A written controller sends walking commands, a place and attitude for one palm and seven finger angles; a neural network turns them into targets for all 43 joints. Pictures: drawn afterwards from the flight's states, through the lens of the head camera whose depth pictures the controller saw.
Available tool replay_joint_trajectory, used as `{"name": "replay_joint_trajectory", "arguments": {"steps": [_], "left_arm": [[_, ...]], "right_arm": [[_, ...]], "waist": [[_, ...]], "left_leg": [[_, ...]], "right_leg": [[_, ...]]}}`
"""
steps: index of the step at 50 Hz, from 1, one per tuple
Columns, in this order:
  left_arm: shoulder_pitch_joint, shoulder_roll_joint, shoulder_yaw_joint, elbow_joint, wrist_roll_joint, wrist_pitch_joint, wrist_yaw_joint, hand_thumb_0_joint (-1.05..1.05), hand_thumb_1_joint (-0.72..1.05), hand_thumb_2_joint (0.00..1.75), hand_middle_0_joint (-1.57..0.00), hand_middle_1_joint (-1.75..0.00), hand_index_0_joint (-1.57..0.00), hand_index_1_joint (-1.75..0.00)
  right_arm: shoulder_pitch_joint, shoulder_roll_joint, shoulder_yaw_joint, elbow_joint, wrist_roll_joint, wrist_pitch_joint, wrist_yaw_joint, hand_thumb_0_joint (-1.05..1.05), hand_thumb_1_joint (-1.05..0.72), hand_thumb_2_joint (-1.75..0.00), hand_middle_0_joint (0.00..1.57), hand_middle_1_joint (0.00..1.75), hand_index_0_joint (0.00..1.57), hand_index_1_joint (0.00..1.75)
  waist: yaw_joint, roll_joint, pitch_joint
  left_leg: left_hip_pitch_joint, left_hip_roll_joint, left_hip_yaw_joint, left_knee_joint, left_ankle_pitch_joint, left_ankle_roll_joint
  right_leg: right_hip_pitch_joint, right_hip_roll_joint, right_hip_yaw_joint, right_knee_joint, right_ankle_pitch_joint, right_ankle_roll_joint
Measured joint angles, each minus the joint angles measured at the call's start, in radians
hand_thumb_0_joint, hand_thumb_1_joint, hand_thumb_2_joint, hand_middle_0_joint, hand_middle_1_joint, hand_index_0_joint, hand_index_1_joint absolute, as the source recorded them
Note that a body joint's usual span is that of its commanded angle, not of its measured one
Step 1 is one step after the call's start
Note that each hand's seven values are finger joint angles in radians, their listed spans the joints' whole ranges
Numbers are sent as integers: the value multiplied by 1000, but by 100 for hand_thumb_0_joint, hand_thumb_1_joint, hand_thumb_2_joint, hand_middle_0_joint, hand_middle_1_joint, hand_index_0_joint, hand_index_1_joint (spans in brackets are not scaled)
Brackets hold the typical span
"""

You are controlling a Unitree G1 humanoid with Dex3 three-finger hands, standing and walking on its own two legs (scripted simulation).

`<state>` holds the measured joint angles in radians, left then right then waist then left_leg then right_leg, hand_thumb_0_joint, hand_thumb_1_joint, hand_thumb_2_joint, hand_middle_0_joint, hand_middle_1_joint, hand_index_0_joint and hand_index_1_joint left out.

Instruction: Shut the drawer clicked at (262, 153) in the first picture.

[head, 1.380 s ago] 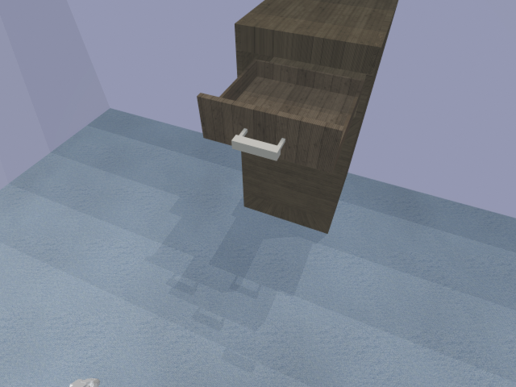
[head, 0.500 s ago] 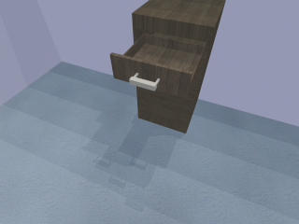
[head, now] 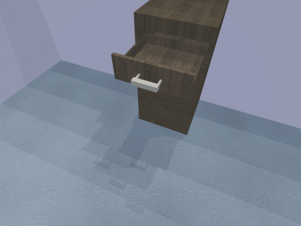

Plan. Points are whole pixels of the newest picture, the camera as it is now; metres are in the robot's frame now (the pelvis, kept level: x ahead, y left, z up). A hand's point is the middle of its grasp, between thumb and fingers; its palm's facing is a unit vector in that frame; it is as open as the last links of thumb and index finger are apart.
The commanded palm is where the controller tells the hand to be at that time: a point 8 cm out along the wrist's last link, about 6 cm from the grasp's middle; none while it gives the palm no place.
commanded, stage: look at it before walking up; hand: left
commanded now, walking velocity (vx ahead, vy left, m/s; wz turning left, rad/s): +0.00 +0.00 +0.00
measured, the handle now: (147, 81) +0.71 +0.06 -0.05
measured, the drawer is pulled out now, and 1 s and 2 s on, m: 0.30 0.30 0.30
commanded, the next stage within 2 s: turn to face it in 0.06 s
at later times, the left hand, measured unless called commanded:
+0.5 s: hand out of the picture +0.07 +0.21 -0.18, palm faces -0.11 -0.95 -0.28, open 7.4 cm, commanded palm none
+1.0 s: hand out of the picture +0.08 +0.22 -0.18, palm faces -0.25 -0.94 -0.23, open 7.4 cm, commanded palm none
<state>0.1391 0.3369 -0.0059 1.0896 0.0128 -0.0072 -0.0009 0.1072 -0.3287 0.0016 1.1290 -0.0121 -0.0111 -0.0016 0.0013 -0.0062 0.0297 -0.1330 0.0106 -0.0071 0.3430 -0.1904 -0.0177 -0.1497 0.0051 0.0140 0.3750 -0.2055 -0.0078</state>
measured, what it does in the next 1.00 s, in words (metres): steps on the spot, turning right: left foot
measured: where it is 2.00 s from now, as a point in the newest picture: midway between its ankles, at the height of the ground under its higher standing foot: outside the picture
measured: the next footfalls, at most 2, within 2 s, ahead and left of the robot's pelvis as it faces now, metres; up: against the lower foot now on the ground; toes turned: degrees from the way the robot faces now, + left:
left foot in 0.78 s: +0.03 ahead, +0.14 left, +0.00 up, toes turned -12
right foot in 1.06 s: -0.05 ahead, -0.11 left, +0.00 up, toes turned -20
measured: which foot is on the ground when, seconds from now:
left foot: down 0.00-0.54, up 0.56-0.76, down 0.78-1.00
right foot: down 0.00-0.78, up 0.80-1.00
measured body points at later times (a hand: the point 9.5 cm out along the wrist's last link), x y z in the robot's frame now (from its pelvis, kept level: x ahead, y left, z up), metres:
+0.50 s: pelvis -0.01 +0.00 -0.02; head +0.02 -0.01 +0.43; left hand +0.07 +0.26 -0.16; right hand +0.04 -0.27 -0.16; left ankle +0.00 +0.13 -0.75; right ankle +0.00 -0.11 -0.75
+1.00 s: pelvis -0.03 +0.03 -0.01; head -0.01 +0.04 +0.44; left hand +0.10 +0.27 -0.16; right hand -0.06 -0.21 -0.15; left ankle -0.01 +0.15 -0.75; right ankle -0.08 -0.09 -0.71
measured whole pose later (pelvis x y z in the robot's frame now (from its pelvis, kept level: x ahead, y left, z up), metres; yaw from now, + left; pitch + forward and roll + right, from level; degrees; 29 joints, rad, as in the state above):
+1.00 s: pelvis -0.03 +0.03 -0.01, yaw -18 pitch +0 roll -1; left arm 0.23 0.24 0.07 0.94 0.02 0.06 0.00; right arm 0.23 -0.16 -0.03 0.99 -0.03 0.00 -0.03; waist 0.01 -0.02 0.04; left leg -0.23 0.06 0.09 0.50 -0.28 0.00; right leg -0.38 -0.01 -0.02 0.81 -0.43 0.02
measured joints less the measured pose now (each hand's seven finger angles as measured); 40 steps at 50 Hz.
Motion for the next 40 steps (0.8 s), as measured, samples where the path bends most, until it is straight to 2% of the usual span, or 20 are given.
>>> {"name": "replay_joint_trajectory", "arguments": {"steps": [13,18,26,28,30,33,35,37,39,40], "left_arm": [[10,-1,6,-3,0,4,1,1,91,90,-21,-30,-20,-30],[37,-22,18,-34,1,33,9,1,91,90,-21,-29,-20,-30],[71,-80,29,-109,9,56,-3,1,91,90,-20,-29,-20,-30],[76,-99,29,-127,12,52,-3,1,91,90,-21,-29,-20,-30],[77,-119,29,-143,13,47,1,1,91,90,-21,-29,-20,-30],[82,-143,33,-159,14,44,12,1,91,90,-21,-30,-20,-30],[91,-147,39,-164,16,46,16,0,91,90,-21,-30,-20,-30],[101,-143,44,-163,14,52,16,0,91,90,-21,-30,-20,-30],[114,-138,49,-164,10,61,15,1,90,90,-21,-30,-20,-30],[110,-131,54,-159,8,67,13,1,91,90,-21,-30,-20,-30]], "right_arm": [[-4,4,-3,-2,0,1,-5,0,-91,-90,21,30,21,30],[-1,31,-16,-49,-1,12,-19,0,-91,-90,20,30,21,30],[44,93,-36,-118,-2,34,-20,0,-91,-90,20,30,21,30],[56,97,-44,-124,-1,44,-18,0,-91,-90,20,30,21,30],[62,98,-52,-124,1,53,-20,0,-91,-90,20,30,21,30],[63,101,-57,-125,5,49,-24,1,-91,-90,20,30,21,30],[65,109,-57,-134,8,42,-27,1,-91,-90,20,30,20,30],[69,119,-57,-147,10,33,-29,1,-91,-90,20,30,20,30],[82,123,-55,-163,9,18,-31,1,-91,-90,20,30,20,30],[86,130,-55,-167,4,12,-33,1,-91,-90,20,30,20,30]], "waist": [[9,2,4],[16,0,7],[8,-8,35],[4,4,38],[5,11,43],[12,6,52],[16,-11,48],[16,-29,38],[5,-30,19],[0,-40,18]], "left_leg": [[6,6,13,3,-10,-2],[-25,21,57,72,-51,-5],[-99,46,112,213,-120,-10],[-132,55,107,266,-148,-11],[-186,36,65,388,-239,-11],[-240,4,23,518,-288,-10],[-230,-9,19,470,-282,-9],[-191,-18,18,352,-220,-6],[-141,-10,12,213,-146,11],[-143,-14,20,211,-119,18]], "right_leg": [[0,6,12,3,-4,-1],[-52,24,55,78,-29,-2],[-161,54,109,244,-88,-9],[-182,65,107,268,-96,-13],[-195,69,108,267,-90,-17],[-193,69,127,222,-52,-13],[-195,65,152,199,-31,-4],[-204,63,178,190,-18,11],[-227,74,192,210,-21,24],[-244,73,193,250,-70,19]]}}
